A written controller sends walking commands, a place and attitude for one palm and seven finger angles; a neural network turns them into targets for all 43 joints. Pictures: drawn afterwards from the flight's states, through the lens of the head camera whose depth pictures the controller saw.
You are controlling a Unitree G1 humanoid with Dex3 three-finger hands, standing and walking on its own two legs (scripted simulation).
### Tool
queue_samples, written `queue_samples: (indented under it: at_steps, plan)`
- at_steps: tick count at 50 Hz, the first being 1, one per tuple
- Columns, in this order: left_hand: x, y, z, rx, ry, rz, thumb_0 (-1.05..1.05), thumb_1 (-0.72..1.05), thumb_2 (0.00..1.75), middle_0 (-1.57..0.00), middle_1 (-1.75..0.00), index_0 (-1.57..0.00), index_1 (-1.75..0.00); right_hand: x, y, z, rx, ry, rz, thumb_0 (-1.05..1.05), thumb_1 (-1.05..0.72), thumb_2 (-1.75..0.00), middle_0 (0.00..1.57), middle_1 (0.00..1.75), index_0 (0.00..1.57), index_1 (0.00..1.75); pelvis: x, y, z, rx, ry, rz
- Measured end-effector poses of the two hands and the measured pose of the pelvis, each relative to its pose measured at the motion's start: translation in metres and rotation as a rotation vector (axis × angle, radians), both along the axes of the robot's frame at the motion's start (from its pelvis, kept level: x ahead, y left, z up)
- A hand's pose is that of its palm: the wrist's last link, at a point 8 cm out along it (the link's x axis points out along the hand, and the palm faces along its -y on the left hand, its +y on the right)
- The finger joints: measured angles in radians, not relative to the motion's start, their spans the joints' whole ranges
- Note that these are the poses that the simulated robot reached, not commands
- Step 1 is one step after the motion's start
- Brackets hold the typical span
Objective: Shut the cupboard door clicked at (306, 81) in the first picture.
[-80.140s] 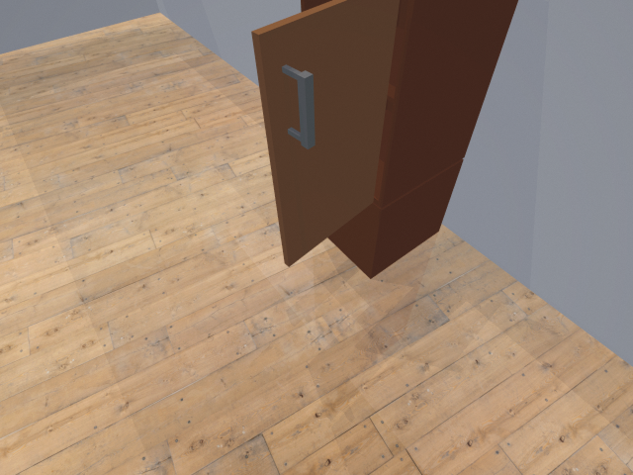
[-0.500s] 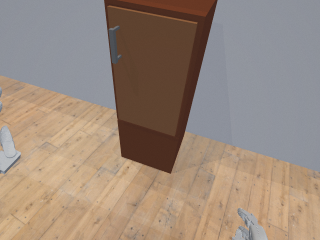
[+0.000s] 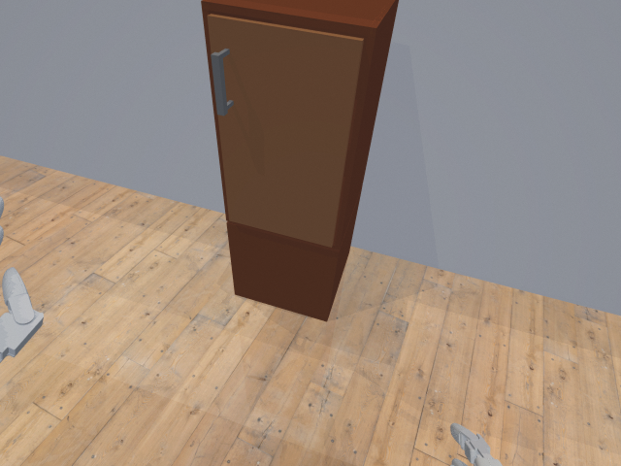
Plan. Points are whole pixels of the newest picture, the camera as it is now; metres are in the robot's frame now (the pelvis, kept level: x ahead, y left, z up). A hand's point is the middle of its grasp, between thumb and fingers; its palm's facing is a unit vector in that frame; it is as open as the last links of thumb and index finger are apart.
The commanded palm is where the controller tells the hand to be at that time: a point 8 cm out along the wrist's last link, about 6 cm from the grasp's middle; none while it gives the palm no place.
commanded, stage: stop stepping back and stand still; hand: left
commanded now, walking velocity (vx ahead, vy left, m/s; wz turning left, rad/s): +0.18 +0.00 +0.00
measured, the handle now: (223, 82) +0.89 +0.20 +0.13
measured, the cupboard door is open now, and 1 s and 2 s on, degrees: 0 0 0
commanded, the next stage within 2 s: let the arm hang, fingers relaxed in 0.78 s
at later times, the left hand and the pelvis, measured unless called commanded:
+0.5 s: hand (4, 316) +0.22 +0.29 +0.17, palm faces +0.45 -0.80 -0.40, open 7.4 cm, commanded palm +0.15 +0.33 +0.19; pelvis +0.02 +0.03 +0.01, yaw +1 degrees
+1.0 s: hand (67, 392) +0.22 +0.29 +0.02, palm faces +0.17 -0.87 -0.46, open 7.4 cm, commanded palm none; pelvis +0.01 +0.04 +0.00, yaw +2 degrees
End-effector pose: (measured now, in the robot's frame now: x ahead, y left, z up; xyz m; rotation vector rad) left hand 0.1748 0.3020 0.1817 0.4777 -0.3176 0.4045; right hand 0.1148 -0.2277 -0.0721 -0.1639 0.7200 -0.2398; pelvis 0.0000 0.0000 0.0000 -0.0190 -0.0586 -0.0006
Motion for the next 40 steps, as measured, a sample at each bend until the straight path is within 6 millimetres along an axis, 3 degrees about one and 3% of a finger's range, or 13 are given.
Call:
queue_samples:
  at_steps: [6, 11, 16, 21, 26, 32, 40]
  plan:
    - [-0.033, -0.023, 0.013, 0.134, 0.013, -0.034, 0.02, 0.89, 0.90, -0.21, -0.30, -0.21, -0.30, 0.004, 0.003, -0.018, 0.019, 0.066, 0.090, 0.02, -0.90, -0.90, 0.20, 0.30, 0.21, 0.30, -0.004, -0.011, -0.008, 0.004, 0.026, 0.014]
    - [-0.045, -0.001, 0.026, 0.123, -0.005, 0.072, 0.01, 0.88, 0.90, -0.21, -0.30, -0.22, -0.31, 0.010, -0.005, -0.017, -0.012, 0.116, 0.106, 0.02, -0.91, -0.90, 0.20, 0.30, 0.21, 0.30, -0.002, -0.004, 0.003, 0.015, 0.025, 0.022]
    - [-0.034, 0.023, 0.012, 0.042, 0.025, 0.140, 0.01, 0.89, 0.90, -0.21, -0.30, -0.21, -0.30, 0.025, -0.009, -0.005, -0.066, 0.072, 0.094, 0.02, -0.91, -0.90, 0.20, 0.30, 0.21, 0.30, 0.005, 0.009, 0.006, 0.021, 0.030, 0.035]
    - [-0.013, 0.027, -0.006, -0.031, 0.025, 0.083, 0.02, 0.89, 0.90, -0.20, -0.30, -0.21, -0.30, 0.045, 0.001, 0.005, -0.104, 0.027, 0.078, 0.02, -0.91, -0.90, 0.20, 0.30, 0.20, 0.30, 0.012, 0.025, 0.002, 0.016, 0.017, 0.028]
    - [0.003, 0.028, 0.007, 0.035, 0.021, 0.015, 0.02, 0.89, 0.90, -0.21, -0.30, -0.21, -0.30, 0.061, 0.025, 0.017, -0.068, -0.023, 0.097, 0.02, -0.91, -0.90, 0.20, 0.30, 0.20, 0.30, 0.019, 0.030, 0.006, 0.010, 0.033, 0.022]
    - [0.009, 0.032, 0.025, 0.109, 0.022, 0.001, 0.02, 0.89, 0.90, -0.21, -0.30, -0.21, -0.30, 0.073, 0.048, 0.013, 0.005, -0.021, 0.128, 0.02, -0.91, -0.90, 0.20, 0.30, 0.21, 0.30, 0.026, 0.034, 0.009, 0.000, 0.052, 0.017]
    - [0.003, 0.038, 0.001, 0.028, 0.146, 0.063, 0.02, 0.89, 0.90, -0.21, -0.30, -0.21, -0.30, 0.069, 0.050, 0.001, 0.030, 0.033, 0.121, 0.02, -0.91, -0.90, 0.20, 0.30, 0.21, 0.30, 0.029, 0.035, 0.010, 0.003, 0.051, 0.013]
